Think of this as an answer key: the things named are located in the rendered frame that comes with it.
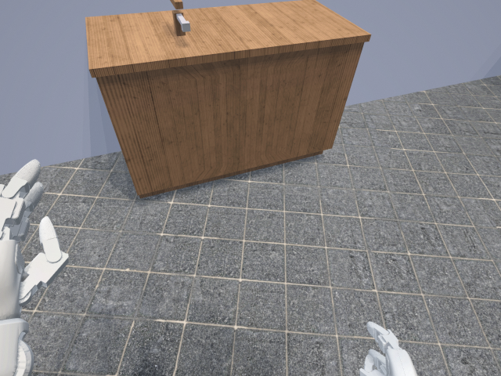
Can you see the counter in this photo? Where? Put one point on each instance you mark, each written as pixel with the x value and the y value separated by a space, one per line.
pixel 249 87

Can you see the left robot hand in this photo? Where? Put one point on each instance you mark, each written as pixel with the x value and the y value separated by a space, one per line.
pixel 17 202

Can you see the right robot hand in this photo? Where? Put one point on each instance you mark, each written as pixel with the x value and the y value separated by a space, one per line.
pixel 396 361

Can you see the left robot forearm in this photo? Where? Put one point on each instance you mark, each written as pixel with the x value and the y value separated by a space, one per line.
pixel 16 356

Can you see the tap lever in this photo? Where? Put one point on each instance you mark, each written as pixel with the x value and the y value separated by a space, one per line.
pixel 185 24

